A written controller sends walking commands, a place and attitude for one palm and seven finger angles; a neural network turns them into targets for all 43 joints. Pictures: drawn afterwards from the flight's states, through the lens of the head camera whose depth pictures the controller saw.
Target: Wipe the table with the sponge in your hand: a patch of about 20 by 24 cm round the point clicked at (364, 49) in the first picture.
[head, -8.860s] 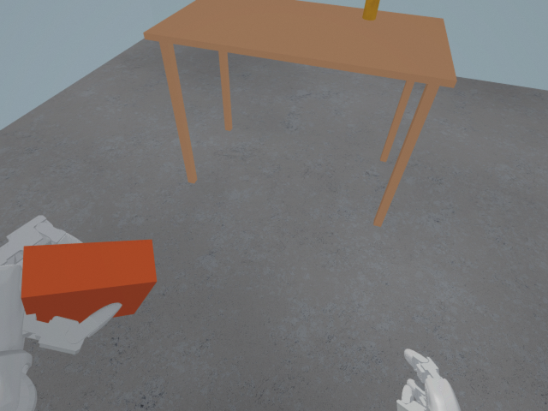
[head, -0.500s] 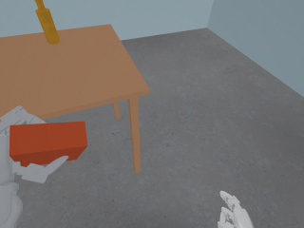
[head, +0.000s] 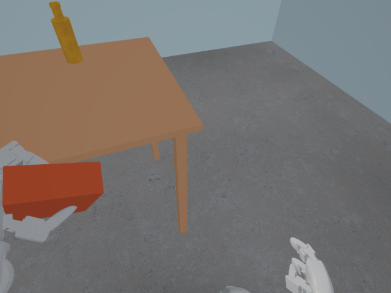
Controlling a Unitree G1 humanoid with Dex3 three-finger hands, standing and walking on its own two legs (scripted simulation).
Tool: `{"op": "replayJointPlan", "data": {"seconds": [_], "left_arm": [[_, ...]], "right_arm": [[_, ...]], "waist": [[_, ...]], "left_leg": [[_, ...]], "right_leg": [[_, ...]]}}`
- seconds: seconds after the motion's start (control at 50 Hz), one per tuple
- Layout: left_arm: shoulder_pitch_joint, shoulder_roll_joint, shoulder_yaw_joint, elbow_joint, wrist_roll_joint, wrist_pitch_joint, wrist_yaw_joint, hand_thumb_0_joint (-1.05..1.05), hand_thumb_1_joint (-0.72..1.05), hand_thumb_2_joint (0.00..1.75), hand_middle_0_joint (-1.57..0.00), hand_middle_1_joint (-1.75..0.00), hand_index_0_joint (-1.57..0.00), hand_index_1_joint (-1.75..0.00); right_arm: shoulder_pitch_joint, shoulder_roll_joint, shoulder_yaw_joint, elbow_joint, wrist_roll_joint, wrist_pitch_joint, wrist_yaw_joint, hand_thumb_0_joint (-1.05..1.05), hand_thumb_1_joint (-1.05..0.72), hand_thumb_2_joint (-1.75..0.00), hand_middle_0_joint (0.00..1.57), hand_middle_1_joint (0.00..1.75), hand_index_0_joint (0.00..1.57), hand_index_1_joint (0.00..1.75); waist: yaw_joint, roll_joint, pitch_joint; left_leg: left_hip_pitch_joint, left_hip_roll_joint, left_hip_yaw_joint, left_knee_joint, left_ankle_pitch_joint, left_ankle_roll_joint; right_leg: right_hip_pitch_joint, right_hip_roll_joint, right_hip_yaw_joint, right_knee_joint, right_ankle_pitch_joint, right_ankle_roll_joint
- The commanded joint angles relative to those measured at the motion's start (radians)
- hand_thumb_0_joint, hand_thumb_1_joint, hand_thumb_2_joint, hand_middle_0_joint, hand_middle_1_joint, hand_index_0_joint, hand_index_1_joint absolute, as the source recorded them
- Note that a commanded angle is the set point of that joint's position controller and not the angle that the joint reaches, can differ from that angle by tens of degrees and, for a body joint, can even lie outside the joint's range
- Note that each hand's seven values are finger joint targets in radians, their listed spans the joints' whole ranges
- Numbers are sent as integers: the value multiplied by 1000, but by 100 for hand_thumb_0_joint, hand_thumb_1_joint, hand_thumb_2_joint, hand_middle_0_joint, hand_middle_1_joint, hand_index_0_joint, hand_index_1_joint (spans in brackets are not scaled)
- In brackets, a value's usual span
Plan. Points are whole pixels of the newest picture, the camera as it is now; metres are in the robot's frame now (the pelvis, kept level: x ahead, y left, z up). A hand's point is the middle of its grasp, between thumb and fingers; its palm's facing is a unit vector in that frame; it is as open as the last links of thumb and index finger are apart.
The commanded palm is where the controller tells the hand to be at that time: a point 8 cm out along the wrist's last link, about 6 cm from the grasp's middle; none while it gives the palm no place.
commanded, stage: shuffle to correct the standing spot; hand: left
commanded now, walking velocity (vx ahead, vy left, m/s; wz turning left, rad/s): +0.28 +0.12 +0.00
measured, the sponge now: (65, 192) +0.23 +0.22 +0.16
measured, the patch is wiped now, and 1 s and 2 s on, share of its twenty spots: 0.00 0.00 0.00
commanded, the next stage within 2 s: come to a stop and stand still in 0.70 s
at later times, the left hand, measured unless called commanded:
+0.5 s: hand (59, 127) +0.34 +0.27 +0.19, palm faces +0.38 -0.80 -0.47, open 9.3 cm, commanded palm +0.29 +0.31 +0.20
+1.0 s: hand (49, 85) +0.48 +0.36 +0.18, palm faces +0.44 -0.78 -0.44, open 9.3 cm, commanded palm +0.41 +0.38 +0.20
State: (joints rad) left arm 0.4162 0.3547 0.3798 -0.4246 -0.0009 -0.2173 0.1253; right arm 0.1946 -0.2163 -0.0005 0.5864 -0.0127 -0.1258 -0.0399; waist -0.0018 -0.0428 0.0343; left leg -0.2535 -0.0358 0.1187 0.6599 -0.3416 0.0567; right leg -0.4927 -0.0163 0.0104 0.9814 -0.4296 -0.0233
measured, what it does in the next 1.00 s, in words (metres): walks ahead: right foot, then left foot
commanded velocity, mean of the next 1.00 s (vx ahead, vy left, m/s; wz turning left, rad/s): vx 0.08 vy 0.07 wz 0.00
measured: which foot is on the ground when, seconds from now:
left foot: down 0.00-0.18, up 0.20-0.50, down 0.52-0.68, up 0.70-0.90, down 0.92-1.00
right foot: up 0.00-0.16, down 0.18-0.52, up 0.54-0.64, down 0.66-0.92, up 0.94-1.00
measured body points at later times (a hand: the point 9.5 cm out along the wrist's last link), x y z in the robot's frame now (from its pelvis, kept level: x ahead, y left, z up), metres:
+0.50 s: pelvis +0.13 +0.03 +0.01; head +0.16 +0.03 +0.46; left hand +0.31 +0.31 +0.22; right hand +0.29 -0.23 -0.07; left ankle +0.18 +0.18 -0.71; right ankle +0.10 -0.08 -0.72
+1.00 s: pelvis +0.25 +0.10 +0.00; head +0.29 +0.10 +0.45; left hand +0.45 +0.39 +0.21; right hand +0.43 -0.13 -0.09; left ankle +0.30 +0.22 -0.72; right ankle +0.18 -0.03 -0.68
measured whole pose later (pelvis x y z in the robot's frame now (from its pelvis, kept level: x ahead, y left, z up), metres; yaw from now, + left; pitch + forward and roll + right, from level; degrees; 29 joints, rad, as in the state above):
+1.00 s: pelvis +0.25 +0.10 +0.00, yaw -1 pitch -3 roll +2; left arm 0.39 0.40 0.43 -0.50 -0.05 -0.18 0.16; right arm 0.12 -0.19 -0.03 0.63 0.00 -0.09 -0.05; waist 0.03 -0.03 0.16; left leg -0.32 0.02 0.09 0.63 -0.26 0.01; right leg -0.30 -0.05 0.04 0.99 -0.54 0.01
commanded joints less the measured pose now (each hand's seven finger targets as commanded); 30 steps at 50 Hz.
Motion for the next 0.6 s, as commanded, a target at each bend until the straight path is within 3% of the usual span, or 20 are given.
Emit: {"op": "replayJointPlan", "data": {"seconds": [0.0,0.06,0.1,0.12,0.14,0.16,0.18,0.2,0.22,0.24,0.28,0.32,0.38,0.44,0.46,0.48,0.5,0.52,0.54,0.58], "left_arm": [[-125,207,140,-272,-18,-67,13,0,10,130,-120,-160,-120,-160],[-157,188,110,-253,-13,-59,14,0,10,130,-120,-160,-120,-160],[-121,169,96,-186,-16,-41,21,0,10,130,-120,-160,-120,-160],[-86,163,95,-156,-19,-33,23,0,10,130,-120,-160,-120,-160],[-59,168,96,-131,-21,-27,24,0,10,130,-120,-160,-120,-160],[-55,208,118,-129,-19,-24,25,0,10,130,-120,-160,-120,-160],[-78,210,123,-143,-26,-31,22,0,10,130,-120,-160,-120,-160],[-100,194,122,-179,-28,-39,13,0,10,130,-120,-160,-120,-160],[-83,215,142,-187,-28,-40,5,0,10,130,-120,-160,-120,-160],[-22,203,136,-189,-36,-46,3,0,10,130,-120,-160,-120,-160],[11,222,159,-250,-29,-69,14,0,10,130,-120,-160,-120,-160],[-42,248,171,-343,-26,-89,26,0,10,130,-120,-160,-120,-160],[-27,234,168,-369,-33,-84,38,0,10,130,-120,-160,-120,-160],[-22,217,155,-343,-43,-70,39,0,10,130,-120,-160,-120,-160],[-25,216,159,-329,-47,-70,36,0,10,130,-120,-160,-120,-160],[-26,207,165,-323,-52,-69,35,0,10,130,-120,-160,-120,-160],[-38,196,154,-318,-52,-70,32,0,10,130,-120,-160,-120,-160],[-27,184,143,-247,-59,-64,25,0,10,130,-120,-160,-120,-160],[-25,204,159,-196,-48,-49,23,0,10,130,-120,-160,-120,-160],[-81,207,150,-245,-40,-36,21,0,10,130,-120,-160,-120,-160]], "right_arm": [[-81,-109,-32,-156,2,-67,8,0,-90,-90,20,30,20,30],[-69,-117,-28,-154,8,-86,2,0,-90,-90,20,30,20,30],[-59,-123,-28,-151,11,-84,-1,0,-90,-90,20,30,20,30],[-74,-124,-26,-154,12,-76,-2,0,-90,-90,20,30,20,30],[-68,-116,-31,-151,15,-66,-1,0,-90,-90,20,30,20,30],[-58,-109,-44,-151,19,-52,0,0,-90,-90,20,30,20,30],[-70,-137,-54,-150,17,-41,1,0,-90,-90,20,30,20,30],[-39,-142,-64,-131,17,-29,13,0,-90,-90,20,30,20,30],[-49,-141,-66,-129,21,-22,21,0,-90,-90,20,30,20,30],[-67,-120,-54,-127,22,-13,21,0,-90,-90,20,30,20,30],[-92,-113,-45,-125,19,2,23,0,-90,-90,20,30,20,30],[-114,-104,-46,-132,16,0,15,0,-90,-90,20,30,20,30],[-99,-76,-43,-138,11,-19,8,0,-90,-90,20,30,20,30],[-87,-82,-56,-142,14,-42,-9,0,-90,-90,20,30,20,30],[-76,-99,-65,-145,18,-45,-14,0,-90,-90,20,30,20,30],[-69,-119,-73,-148,24,-45,-16,0,-90,-90,20,30,20,30],[-63,-122,-74,-161,28,-46,-14,0,-90,-90,20,30,20,30],[-62,-122,-75,-164,34,-47,-14,0,-90,-90,20,30,20,30],[-62,-112,-67,-145,24,-46,-16,0,-90,-90,20,30,20,30],[-77,-109,-59,-142,27,-50,-10,0,-90,-90,20,30,20,30]], "waist": [[-15,159,3],[-4,193,-38],[4,162,-88],[12,136,-116],[18,7,-156],[16,-228,-206],[17,-190,-158],[2,-104,-160],[2,-62,-137],[6,-8,-101],[6,13,-85],[5,11,-106],[21,-53,-134],[15,30,-154],[7,93,-165],[-1,218,-198],[-8,307,-195],[-11,279,-142],[-10,257,-98],[-5,302,-92]], "left_leg": [[27,315,-388,-433,-36,177],[-3,242,-213,-370,107,114],[-49,201,-158,-259,48,79],[-110,173,-123,-146,28,60],[-242,125,-79,62,-1,42],[-410,39,-27,359,-88,8],[-510,36,-98,552,-135,-29],[-484,72,-164,617,-81,-40],[-490,89,-176,636,-87,-45],[-492,109,-175,621,-53,-53],[-438,140,-168,523,-28,-57],[-328,156,-157,360,-18,-47],[-97,91,-8,96,84,-34],[84,31,39,-104,162,-30],[159,62,-40,-143,176,-2],[257,181,-227,-181,256,70],[316,294,-397,-233,342,144],[287,349,-492,-297,360,188],[230,342,-452,-295,389,201],[97,276,-289,-244,326,148]], "right_leg": [[-180,-49,-22,100,38,22],[74,-25,-122,-220,75,21],[285,19,-175,-419,143,16],[400,7,-152,-500,170,-1],[542,-82,5,-544,102,-53],[633,-296,402,-631,3,-158],[590,-404,578,-700,-6,-215],[511,-392,515,-716,-98,-197],[453,-374,495,-710,-129,-196],[426,-358,399,-701,-17,-197],[371,-324,240,-677,217,-183],[324,-309,166,-648,328,-170],[297,-244,47,-601,387,-131],[300,-170,-14,-431,357,-70],[242,-138,-24,-327,336,-41],[125,-64,-78,-176,265,8],[-18,2,-92,-31,-33,31],[-91,23,-59,91,-177,31],[-105,-10,-52,64,-184,30],[51,-34,-82,-157,-118,25]]}}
